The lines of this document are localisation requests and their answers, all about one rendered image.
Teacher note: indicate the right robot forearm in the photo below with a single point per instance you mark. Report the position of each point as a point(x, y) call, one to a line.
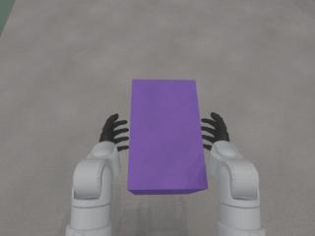
point(238, 191)

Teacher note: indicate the left robot hand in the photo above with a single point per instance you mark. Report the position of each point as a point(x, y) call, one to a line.
point(108, 134)

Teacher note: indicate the carton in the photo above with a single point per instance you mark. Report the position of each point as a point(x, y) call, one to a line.
point(166, 152)

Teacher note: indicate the right robot hand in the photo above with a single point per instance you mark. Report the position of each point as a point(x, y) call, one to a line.
point(220, 130)

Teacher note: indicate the left robot forearm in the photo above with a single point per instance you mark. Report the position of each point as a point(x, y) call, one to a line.
point(92, 192)

